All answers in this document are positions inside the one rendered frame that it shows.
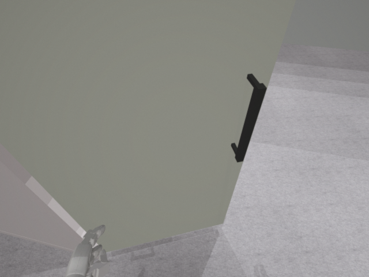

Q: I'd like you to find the robot left hand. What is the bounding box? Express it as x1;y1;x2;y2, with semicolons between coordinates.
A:
65;225;111;277

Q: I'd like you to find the fridge door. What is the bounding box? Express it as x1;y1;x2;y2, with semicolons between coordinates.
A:
0;0;296;252

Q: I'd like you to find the handle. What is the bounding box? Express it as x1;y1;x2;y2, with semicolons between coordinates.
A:
231;74;267;162

